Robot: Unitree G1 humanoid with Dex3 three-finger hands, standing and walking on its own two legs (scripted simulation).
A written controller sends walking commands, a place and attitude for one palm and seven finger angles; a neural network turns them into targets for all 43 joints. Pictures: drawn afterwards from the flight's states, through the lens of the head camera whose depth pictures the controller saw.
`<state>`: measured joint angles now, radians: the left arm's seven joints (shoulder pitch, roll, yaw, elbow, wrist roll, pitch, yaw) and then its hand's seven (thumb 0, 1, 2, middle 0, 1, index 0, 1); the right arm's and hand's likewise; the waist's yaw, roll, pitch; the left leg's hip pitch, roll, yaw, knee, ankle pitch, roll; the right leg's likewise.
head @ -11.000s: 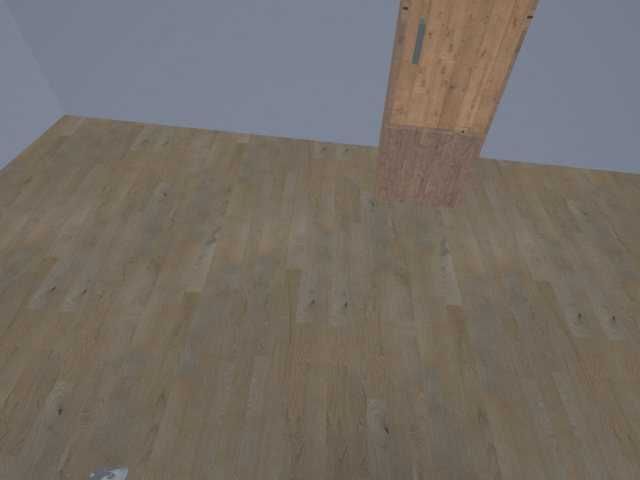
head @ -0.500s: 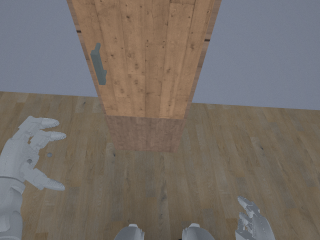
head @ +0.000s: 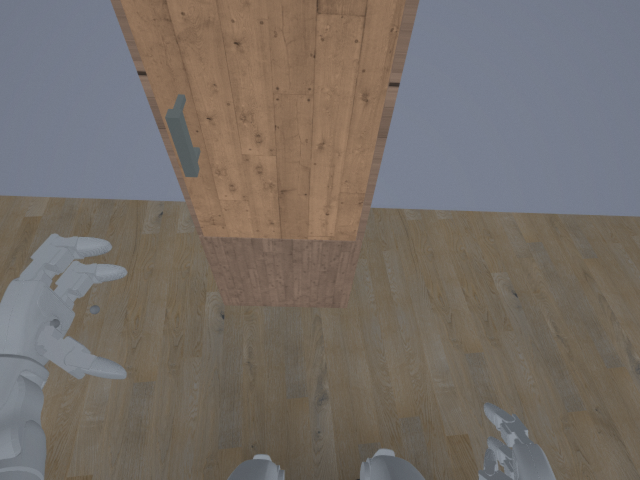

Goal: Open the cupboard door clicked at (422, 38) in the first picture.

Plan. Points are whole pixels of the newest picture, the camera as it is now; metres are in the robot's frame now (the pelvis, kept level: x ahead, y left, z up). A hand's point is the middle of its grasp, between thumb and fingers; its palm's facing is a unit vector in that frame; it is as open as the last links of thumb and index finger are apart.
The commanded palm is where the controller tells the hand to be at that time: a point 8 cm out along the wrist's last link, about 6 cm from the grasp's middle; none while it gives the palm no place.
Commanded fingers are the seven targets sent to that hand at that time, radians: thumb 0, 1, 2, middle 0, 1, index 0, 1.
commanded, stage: raise the hand with hooked fingers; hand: left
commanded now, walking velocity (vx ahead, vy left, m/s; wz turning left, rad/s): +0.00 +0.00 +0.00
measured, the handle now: (186, 137) +0.60 +0.25 +0.03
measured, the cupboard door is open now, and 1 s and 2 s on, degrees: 0 0 0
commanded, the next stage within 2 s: move the hooked fingers beside the handle in 0.04 s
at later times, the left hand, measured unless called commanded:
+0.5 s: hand (111, 265) +0.35 +0.28 +0.05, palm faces +0.03 -1.00 -0.03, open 14.0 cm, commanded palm +0.32 +0.33 +0.05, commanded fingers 0.00 -0.50 0.30 -0.30 -1.20 -0.30 -1.20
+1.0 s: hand (118, 218) +0.42 +0.29 +0.05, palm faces +0.03 -1.00 -0.02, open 14.0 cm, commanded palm +0.40 +0.34 +0.04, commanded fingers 0.00 -0.50 0.30 -0.30 -1.20 -0.30 -1.20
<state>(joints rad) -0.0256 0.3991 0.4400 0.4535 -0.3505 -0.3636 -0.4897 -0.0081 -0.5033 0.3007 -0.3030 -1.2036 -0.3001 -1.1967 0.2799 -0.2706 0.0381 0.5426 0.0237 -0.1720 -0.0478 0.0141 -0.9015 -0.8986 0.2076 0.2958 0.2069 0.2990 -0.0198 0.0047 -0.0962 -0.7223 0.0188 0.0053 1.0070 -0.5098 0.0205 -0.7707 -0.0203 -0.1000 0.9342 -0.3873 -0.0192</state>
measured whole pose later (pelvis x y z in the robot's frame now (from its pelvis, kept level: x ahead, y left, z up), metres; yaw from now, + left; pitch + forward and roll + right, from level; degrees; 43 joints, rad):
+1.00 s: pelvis -0.01 +0.00 -0.02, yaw -2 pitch +19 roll -3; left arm -0.61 0.63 0.57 1.03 -0.21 -0.41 -0.55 -0.01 -0.50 0.30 -0.30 -1.20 -0.30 -1.20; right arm 0.33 -0.29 0.04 0.59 0.01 -0.04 -0.05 0.01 -0.90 -0.90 0.21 0.30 0.21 0.30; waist -0.10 -0.01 -0.09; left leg -0.90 0.04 0.01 1.09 -0.53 0.03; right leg -0.95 0.00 -0.09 0.99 -0.38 -0.02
